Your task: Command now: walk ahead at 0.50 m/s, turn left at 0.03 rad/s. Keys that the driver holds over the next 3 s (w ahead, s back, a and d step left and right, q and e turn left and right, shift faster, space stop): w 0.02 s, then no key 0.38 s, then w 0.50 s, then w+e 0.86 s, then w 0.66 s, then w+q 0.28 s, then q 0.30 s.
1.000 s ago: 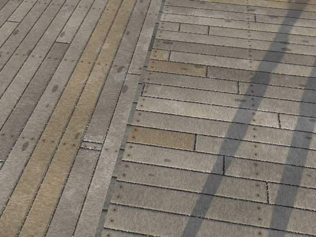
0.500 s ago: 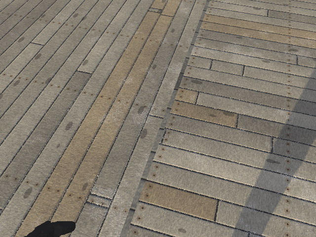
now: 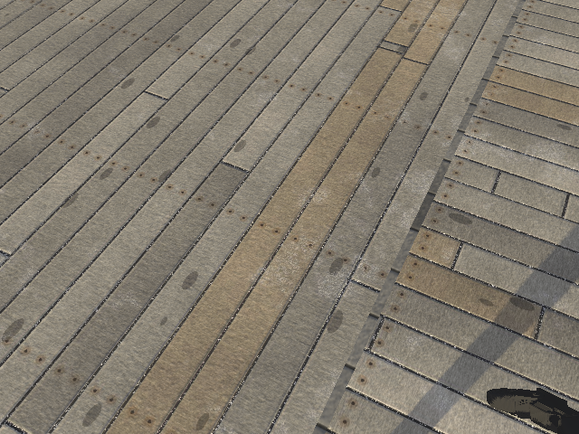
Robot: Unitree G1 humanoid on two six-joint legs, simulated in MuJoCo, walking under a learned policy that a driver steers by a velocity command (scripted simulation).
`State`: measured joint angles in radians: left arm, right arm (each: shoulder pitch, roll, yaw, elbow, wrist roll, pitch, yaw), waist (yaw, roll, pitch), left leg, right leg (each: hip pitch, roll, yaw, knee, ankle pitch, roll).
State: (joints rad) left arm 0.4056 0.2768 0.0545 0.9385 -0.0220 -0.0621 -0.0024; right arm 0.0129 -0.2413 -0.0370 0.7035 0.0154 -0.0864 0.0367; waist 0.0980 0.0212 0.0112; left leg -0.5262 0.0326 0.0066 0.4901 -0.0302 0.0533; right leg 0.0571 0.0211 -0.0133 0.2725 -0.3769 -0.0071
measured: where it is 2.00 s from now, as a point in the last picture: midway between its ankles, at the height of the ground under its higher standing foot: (364, 271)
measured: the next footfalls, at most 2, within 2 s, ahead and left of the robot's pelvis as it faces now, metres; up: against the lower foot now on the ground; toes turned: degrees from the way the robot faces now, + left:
left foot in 0.02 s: +0.18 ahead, +0.12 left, +0.00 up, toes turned +2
right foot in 0.44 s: +0.28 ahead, -0.12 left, +0.00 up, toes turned +0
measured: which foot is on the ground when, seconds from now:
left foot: up 0.00-0.00, down 0.02-0.48, up 0.50-0.76, down 0.78-1.00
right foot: down 0.00-0.04, up 0.06-0.42, down 0.44-0.78, up 0.80-1.00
